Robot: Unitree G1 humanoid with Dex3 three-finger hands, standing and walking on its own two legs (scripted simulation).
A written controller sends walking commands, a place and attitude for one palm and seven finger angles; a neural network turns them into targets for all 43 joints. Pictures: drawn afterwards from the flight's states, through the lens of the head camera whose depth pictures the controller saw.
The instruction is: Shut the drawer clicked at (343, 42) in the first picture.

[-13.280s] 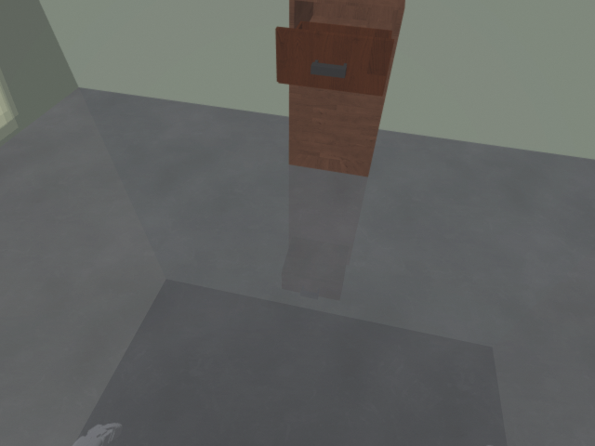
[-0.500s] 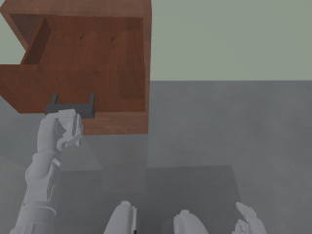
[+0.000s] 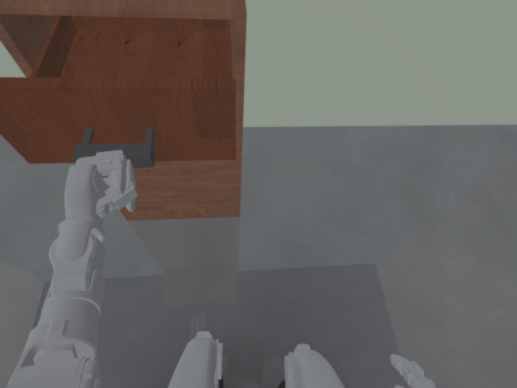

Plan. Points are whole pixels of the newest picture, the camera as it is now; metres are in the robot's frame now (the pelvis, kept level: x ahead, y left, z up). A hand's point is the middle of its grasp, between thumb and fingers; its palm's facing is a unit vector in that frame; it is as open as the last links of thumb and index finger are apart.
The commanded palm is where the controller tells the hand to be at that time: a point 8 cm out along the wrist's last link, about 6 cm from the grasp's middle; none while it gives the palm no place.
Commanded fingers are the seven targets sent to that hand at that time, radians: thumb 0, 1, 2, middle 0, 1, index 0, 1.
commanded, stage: push the drawer shut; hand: left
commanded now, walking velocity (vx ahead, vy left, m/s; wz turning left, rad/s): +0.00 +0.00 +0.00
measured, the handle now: (118, 144) +0.48 +0.24 +0.04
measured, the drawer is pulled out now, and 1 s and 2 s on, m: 0.17 0.05 0.00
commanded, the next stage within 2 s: pull the fist back off the drawer in 1.76 s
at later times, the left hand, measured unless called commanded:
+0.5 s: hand (139, 146) +0.48 +0.21 +0.04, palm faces +0.08 -1.00 -0.03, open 3.0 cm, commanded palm +0.46 +0.25 +0.04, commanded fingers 0.00 0.90 0.90 -1.40 -1.60 -1.40 -1.60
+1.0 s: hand (139, 123) +0.52 +0.22 +0.04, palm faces +0.07 -1.00 -0.02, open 3.1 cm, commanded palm +0.52 +0.25 +0.04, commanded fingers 0.00 0.90 0.90 -1.40 -1.60 -1.40 -1.60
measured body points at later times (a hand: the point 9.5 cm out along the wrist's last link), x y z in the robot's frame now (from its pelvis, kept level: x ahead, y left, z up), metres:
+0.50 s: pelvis +0.00 -0.01 -0.01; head +0.14 +0.01 +0.42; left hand +0.47 +0.26 +0.04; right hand +0.04 -0.28 -0.13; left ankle +0.04 +0.11 -0.64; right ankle +0.00 -0.13 -0.64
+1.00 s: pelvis +0.00 +0.00 -0.02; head +0.16 +0.03 +0.40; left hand +0.51 +0.27 +0.04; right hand +0.01 -0.27 -0.12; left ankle +0.04 +0.11 -0.64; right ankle +0.00 -0.13 -0.64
